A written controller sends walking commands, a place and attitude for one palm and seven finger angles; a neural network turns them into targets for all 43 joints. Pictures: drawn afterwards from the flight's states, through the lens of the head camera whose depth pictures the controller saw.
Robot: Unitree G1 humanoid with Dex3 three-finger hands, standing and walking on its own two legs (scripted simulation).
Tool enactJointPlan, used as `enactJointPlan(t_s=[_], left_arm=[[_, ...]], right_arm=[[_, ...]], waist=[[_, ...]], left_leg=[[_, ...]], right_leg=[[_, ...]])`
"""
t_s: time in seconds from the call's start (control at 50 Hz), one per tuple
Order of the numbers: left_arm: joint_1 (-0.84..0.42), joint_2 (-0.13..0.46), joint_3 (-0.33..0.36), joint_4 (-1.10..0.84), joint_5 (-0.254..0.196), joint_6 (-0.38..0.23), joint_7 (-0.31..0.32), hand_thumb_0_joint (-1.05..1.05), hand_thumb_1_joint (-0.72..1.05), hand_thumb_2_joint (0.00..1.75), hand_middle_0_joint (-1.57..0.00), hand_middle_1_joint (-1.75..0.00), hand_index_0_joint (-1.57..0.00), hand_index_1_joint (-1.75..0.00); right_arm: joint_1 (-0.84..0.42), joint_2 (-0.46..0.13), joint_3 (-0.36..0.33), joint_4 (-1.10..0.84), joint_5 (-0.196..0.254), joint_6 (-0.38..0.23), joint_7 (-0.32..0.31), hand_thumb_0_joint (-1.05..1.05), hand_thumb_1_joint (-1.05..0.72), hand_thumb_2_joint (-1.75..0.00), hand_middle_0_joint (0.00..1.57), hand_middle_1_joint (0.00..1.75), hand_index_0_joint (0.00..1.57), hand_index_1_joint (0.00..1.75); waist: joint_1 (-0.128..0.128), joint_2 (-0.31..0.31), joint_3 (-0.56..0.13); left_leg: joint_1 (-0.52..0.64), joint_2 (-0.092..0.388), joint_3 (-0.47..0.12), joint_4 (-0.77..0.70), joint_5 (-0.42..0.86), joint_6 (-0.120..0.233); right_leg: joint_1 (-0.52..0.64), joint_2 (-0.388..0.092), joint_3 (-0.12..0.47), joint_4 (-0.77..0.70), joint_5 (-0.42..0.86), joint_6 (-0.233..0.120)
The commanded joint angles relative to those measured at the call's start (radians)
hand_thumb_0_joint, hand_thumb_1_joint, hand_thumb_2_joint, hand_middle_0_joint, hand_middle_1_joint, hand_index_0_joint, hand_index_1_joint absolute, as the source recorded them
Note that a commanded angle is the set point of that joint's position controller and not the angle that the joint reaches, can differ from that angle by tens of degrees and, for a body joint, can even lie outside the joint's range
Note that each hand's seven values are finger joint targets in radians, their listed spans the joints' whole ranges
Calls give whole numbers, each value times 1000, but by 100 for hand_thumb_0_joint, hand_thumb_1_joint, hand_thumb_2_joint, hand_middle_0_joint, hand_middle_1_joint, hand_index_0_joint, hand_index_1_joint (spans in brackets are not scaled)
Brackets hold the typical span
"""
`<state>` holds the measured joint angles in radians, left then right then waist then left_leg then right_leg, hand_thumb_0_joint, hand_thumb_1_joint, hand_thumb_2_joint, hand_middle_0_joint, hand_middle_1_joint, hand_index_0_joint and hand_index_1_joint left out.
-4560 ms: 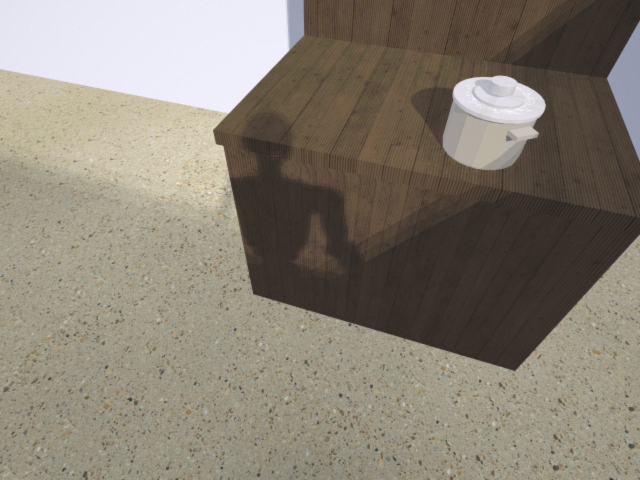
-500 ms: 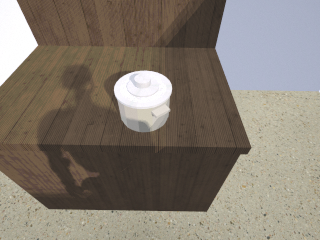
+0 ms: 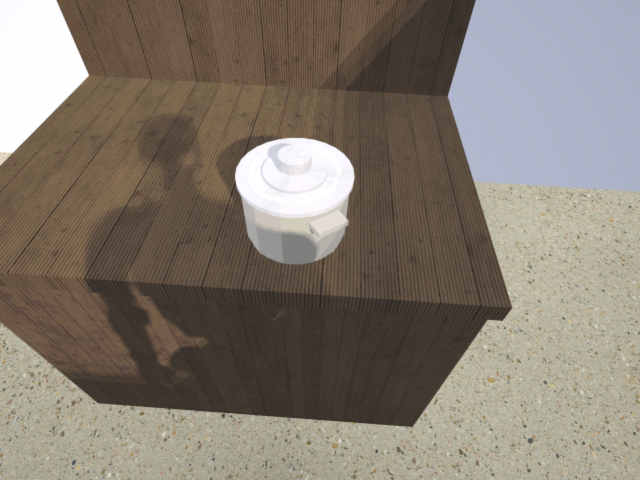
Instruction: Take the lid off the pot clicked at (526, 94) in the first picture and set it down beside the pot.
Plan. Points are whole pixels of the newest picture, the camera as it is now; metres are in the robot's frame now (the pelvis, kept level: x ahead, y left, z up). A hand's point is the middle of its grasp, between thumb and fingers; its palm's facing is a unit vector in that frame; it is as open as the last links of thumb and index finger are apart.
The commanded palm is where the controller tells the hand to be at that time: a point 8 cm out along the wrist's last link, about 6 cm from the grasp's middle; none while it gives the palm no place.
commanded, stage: look again from close up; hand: left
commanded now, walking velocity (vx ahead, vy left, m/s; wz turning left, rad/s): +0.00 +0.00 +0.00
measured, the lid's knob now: (294, 159) +0.53 +0.08 +0.11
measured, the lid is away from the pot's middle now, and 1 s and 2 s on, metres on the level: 0.00 0.00 0.00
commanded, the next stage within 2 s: shuffle to correct the standing spot in 0.68 s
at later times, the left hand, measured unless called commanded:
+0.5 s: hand out of the picture +0.03 +0.22 -0.18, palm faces +0.01 -0.97 -0.23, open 7.4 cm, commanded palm none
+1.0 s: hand out of the picture -0.02 +0.20 -0.19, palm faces +0.01 -0.98 -0.18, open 7.4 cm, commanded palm none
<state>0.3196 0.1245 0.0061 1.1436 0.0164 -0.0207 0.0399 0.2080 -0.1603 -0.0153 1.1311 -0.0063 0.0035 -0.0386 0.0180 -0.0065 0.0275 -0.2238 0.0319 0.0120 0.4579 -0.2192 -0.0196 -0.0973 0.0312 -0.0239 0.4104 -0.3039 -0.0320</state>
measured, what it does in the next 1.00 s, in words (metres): stands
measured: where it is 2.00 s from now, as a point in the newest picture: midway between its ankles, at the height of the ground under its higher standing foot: outside the picture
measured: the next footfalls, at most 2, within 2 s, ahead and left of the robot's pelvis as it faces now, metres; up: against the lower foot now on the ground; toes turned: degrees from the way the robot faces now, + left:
right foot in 1.52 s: +0.15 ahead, -0.19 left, +0.00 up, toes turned -1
left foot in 1.64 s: +0.09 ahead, +0.07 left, +0.00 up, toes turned +3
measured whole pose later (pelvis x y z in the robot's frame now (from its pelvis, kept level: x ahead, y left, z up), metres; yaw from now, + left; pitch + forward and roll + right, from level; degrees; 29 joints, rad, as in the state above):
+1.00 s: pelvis +0.00 +0.02 -0.01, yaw +0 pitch +0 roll +0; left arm 0.35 0.19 0.00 1.06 0.02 0.01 0.02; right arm 0.26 -0.15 -0.02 1.06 -0.01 0.00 -0.02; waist 0.02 -0.05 0.03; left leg -0.26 -0.01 0.03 0.53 -0.27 0.02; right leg -0.16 -0.01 0.00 0.53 -0.37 -0.01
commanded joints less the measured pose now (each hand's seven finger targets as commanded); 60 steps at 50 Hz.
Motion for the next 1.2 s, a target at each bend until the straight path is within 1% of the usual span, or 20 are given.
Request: enactJointPlan(t_s=[0.0,0.02,0.08,0.18,0.24,0.3,0.34,0.42,0.66,0.76,0.82,0.88,0.94,1.0,1.04,1.08,1.12,1.14,1.16,1.18], left_arm=[[46,151,11,-90,6,-46,30,0,90,90,-20,-30,-20,-30],[34,148,16,-108,1,-38,22,0,90,90,-20,-30,-20,-30],[65,121,13,-122,2,-23,21,0,90,90,-20,-30,-20,-30],[65,122,12,-148,3,-4,19,0,90,90,-20,-30,-20,-30],[50,138,15,-168,1,5,15,0,90,90,-20,-30,-20,-30],[48,151,11,-169,0,2,14,0,90,90,-20,-30,-20,-30],[44,160,14,-177,-2,6,12,0,90,90,-20,-30,-20,-30],[47,171,12,-175,-5,6,9,0,90,90,-20,-30,-20,-30],[57,166,7,-148,-4,8,6,0,90,90,-20,-30,-20,-30],[67,160,4,-134,-3,8,5,0,90,90,-20,-30,-20,-30],[74,151,3,-121,-2,12,-3,0,90,90,-20,-30,-20,-30],[89,136,4,-118,4,17,-10,0,90,90,-20,-30,-20,-30],[105,129,5,-118,7,15,-16,0,90,90,-20,-30,-20,-30],[135,128,10,-105,5,6,-17,0,90,90,-20,-30,-20,-30],[148,142,17,-102,2,2,-16,0,90,90,-20,-30,-20,-30],[176,170,31,-93,1,-4,-9,0,90,90,-20,-30,-20,-30],[195,172,35,-92,3,-8,-6,0,90,90,-20,-30,-20,-30],[186,165,33,-93,7,-7,-2,0,90,90,-20,-30,-20,-30],[168,162,33,-93,9,-5,-1,0,90,90,-20,-30,-20,-30],[134,160,29,-98,5,-3,-2,0,90,90,-20,-30,-20,-30]], right_arm=[[81,-46,-2,-115,-2,-24,17,0,-90,-90,20,30,20,30],[104,-57,-8,-127,-8,-26,20,0,-90,-90,20,30,20,30],[91,-94,-11,-146,-6,-29,15,0,-90,-90,20,30,20,30],[84,-105,-8,-165,-6,-28,15,0,-90,-90,20,30,20,30],[80,-111,-6,-166,-6,-29,15,0,-90,-90,20,30,20,30],[75,-111,-4,-161,-3,-31,15,0,-90,-90,20,30,20,30],[83,-121,-3,-160,-4,-34,14,0,-90,-90,20,30,20,30],[79,-114,-3,-148,-1,-36,11,0,-90,-90,20,30,20,30],[77,-110,-5,-119,4,-36,7,0,-90,-90,20,30,20,30],[74,-105,-6,-110,6,-36,7,0,-90,-90,20,30,20,30],[84,-106,-11,-100,2,-31,9,0,-90,-90,20,30,20,30],[88,-128,-25,-102,-3,-22,12,0,-90,-90,20,30,20,30],[94,-142,-36,-108,-4,-22,13,0,-90,-90,20,30,20,30],[86,-124,-37,-116,-4,-25,11,0,-90,-90,20,30,20,30],[74,-96,-34,-126,-3,-28,11,0,-90,-90,20,30,20,30],[56,-55,-28,-135,-3,-34,10,0,-90,-90,20,30,20,30],[27,-42,-30,-137,-4,-38,8,0,-90,-90,20,30,20,30],[16,-39,-30,-134,-4,-39,6,0,-90,-90,20,30,20,30],[36,-23,-29,-123,-3,-41,6,0,-90,-90,20,30,20,30],[91,-26,-28,-99,-2,-43,6,0,-90,-90,20,30,20,30]], waist=[[-60,-16,-30],[-50,81,-111],[-29,44,-28],[-19,-16,42],[-15,35,50],[-10,-18,40],[-11,14,4],[-6,5,-12],[-8,22,8],[-7,19,16],[-13,11,38],[-15,73,83],[-10,99,70],[0,57,64],[3,-51,75],[7,-196,63],[18,-180,56],[10,-130,79],[-9,-102,70],[-44,-68,54]], left_leg=[[-19,24,-23,104,-41,28],[38,31,-34,66,66,26],[2,71,-78,76,231,54],[-36,66,-96,37,152,64],[-43,66,-111,2,104,70],[-30,57,-95,7,132,66],[-4,62,-104,2,164,69],[25,62,-90,3,207,68],[45,58,-87,-13,202,63],[51,58,-88,-29,172,64],[37,73,-108,-67,-6,74],[-8,106,-170,-134,-209,95],[-13,141,-216,-153,-232,123],[-45,116,-168,-75,-141,113],[-95,55,-78,50,-72,84],[-183,-17,41,218,-58,49],[-218,-21,59,271,-179,40],[-206,-15,61,255,-201,40],[-143,-13,60,174,-162,44],[-10,0,42,57,-19,57]], right_leg=[[-79,-198,167,-28,490,-29],[-61,-177,141,26,417,-53],[-122,-110,93,46,236,-32],[-155,-92,89,37,90,-25],[-156,-83,77,42,39,-20],[-143,-95,89,33,90,-16],[-128,-92,77,47,99,-13],[-116,-101,78,37,153,-9],[-119,-113,83,6,166,-2],[-123,-115,84,-9,149,0],[-140,-90,57,-7,0,-2],[-187,-61,23,45,-103,-5],[-196,-45,-7,94,-99,-6],[-157,-66,35,47,-51,-18],[-117,-109,122,-29,-19,-40],[-23,-200,239,-83,165,-96],[26,-253,270,-54,398,-167],[8,-256,260,-29,452,-180],[-16,-232,218,12,481,-165],[-86,-178,147,88,482,-120]])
